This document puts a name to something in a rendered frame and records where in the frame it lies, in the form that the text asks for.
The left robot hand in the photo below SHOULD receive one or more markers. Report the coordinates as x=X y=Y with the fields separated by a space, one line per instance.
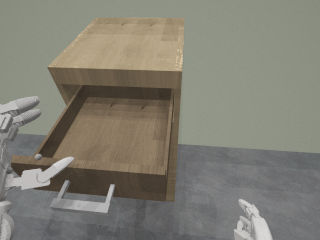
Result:
x=13 y=115

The cabinet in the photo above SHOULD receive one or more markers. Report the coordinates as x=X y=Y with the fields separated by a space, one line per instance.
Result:
x=127 y=52

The right robot hand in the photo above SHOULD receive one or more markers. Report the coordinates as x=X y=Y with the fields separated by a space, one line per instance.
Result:
x=257 y=228

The drawer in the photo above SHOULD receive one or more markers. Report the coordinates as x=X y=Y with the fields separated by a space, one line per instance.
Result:
x=117 y=135

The left robot forearm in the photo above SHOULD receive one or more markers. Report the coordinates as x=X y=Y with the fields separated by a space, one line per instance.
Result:
x=7 y=225

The handle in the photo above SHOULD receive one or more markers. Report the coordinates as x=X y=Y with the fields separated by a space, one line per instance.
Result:
x=83 y=207

